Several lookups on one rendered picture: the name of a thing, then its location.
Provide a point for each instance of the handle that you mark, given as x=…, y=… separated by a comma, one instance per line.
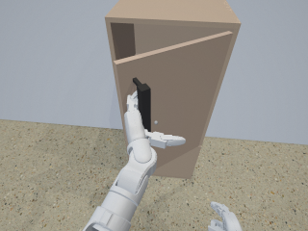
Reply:
x=144, y=103

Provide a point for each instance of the robot right hand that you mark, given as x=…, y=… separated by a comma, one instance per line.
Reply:
x=229, y=220

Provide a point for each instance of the robot left hand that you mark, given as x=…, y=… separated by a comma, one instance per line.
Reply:
x=135, y=130

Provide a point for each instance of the left robot forearm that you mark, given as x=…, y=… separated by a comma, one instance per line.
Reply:
x=125, y=194

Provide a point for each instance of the cupboard door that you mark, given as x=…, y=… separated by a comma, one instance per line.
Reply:
x=183, y=79

